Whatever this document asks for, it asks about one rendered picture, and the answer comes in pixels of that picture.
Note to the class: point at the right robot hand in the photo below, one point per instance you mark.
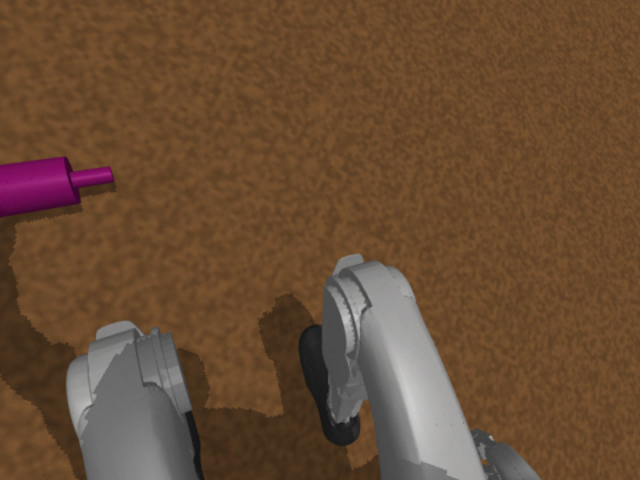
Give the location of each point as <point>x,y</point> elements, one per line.
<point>504,462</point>

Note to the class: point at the right robot foot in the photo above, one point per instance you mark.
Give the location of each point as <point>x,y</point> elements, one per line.
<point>316,377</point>

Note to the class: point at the left robot foot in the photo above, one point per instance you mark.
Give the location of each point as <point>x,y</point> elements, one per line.
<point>196,444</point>

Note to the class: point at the bottle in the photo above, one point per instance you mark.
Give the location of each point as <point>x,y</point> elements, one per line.
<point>45,184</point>

